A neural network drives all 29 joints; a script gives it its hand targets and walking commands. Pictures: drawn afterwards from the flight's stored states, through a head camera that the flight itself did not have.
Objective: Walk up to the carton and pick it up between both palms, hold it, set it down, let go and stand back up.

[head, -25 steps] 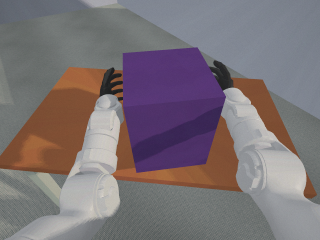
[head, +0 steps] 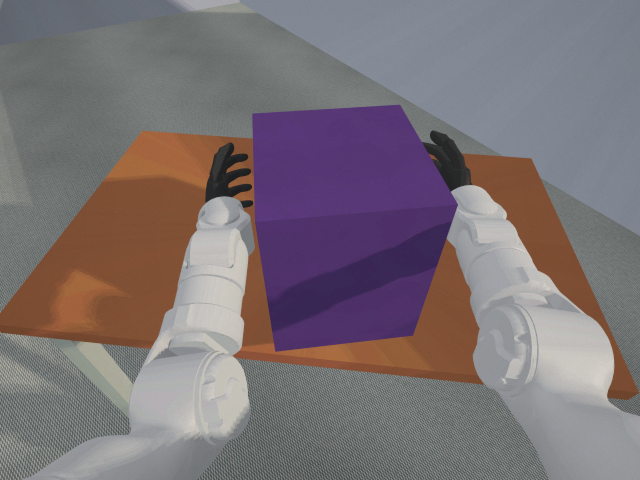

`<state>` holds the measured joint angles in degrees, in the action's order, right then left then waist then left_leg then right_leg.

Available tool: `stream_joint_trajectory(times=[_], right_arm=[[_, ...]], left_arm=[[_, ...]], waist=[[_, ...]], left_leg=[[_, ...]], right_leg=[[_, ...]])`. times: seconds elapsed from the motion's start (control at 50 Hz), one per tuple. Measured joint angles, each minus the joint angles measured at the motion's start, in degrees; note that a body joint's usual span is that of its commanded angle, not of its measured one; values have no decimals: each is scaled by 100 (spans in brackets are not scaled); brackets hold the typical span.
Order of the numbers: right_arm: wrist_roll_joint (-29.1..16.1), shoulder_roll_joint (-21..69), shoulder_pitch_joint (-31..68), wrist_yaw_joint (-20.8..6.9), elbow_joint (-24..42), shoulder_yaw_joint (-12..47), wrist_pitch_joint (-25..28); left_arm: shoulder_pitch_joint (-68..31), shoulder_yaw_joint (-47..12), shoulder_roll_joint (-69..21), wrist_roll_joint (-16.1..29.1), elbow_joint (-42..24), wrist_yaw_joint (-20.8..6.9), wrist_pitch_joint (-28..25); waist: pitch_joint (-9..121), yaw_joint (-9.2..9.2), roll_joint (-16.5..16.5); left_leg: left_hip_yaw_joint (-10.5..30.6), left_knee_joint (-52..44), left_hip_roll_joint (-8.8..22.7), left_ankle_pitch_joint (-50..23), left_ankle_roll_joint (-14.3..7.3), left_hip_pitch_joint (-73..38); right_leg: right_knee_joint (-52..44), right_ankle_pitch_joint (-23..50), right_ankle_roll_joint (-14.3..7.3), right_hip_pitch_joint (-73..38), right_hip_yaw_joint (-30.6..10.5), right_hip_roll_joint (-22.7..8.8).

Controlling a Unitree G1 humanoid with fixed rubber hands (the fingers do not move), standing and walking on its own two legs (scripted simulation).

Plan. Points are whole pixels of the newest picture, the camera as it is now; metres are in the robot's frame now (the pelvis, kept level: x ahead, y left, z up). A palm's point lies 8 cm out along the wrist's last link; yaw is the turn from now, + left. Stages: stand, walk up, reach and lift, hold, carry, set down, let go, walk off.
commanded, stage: set down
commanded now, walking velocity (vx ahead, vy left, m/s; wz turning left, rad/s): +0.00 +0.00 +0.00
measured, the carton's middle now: (336, 230) +0.42 +0.04 +0.09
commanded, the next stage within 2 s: none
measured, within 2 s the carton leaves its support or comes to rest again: rests again in 0.80 s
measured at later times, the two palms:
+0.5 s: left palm (225, 216) +0.38 +0.18 +0.13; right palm (451, 200) +0.45 -0.10 +0.14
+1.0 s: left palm (227, 227) +0.38 +0.18 +0.12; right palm (449, 210) +0.44 -0.10 +0.13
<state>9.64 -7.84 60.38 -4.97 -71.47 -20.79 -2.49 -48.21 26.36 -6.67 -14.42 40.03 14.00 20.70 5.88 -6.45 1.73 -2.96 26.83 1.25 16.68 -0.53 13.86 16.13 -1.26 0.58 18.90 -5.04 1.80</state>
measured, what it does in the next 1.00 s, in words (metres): stands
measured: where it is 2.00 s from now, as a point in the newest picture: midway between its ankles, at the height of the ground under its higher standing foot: outside the picture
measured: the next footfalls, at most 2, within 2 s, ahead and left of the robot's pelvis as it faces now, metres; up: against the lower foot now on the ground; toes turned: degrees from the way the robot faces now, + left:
none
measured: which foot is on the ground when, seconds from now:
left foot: down 0.00-1.00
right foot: down 0.00-1.00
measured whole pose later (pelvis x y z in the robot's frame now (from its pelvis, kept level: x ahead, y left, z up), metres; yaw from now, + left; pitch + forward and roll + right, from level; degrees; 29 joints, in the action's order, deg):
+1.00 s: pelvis +0.00 +0.00 +0.00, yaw +0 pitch +4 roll -2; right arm 14.1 -7.6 56.2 -7.3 -71.4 -23.7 2.1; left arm -44.1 28.5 -10.2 -17.3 40.0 13.9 15.3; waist 4.9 -7.0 1.7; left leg -3.0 26.8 1.3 16.8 -0.8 13.9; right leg 16.1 -1.4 0.6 18.9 -5.0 1.8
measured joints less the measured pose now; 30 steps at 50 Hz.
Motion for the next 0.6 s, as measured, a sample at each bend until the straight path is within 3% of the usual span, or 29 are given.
stream_joint_trajectory(times=[0.6], right_arm=[[373, 0, -228, -181, 0, -245, 257]], left_arm=[[224, 174, -248, -231, 0, -13, -315]], waist=[[-48, -47, 0]], left_leg=[[0, -4, 1, 6, -19, 0]], right_leg=[[-1, -5, 0, 0, 6, 0]])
